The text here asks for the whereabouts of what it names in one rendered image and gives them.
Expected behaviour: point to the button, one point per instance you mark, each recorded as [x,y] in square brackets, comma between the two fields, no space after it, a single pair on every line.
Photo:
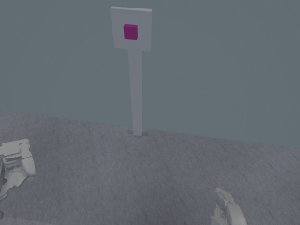
[130,31]

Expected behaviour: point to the robot left hand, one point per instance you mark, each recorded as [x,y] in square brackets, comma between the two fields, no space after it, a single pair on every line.
[15,156]

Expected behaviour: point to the robot right hand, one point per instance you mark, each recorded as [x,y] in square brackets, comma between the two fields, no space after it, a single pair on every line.
[231,215]

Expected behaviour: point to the panel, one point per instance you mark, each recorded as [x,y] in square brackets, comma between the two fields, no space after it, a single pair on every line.
[142,17]

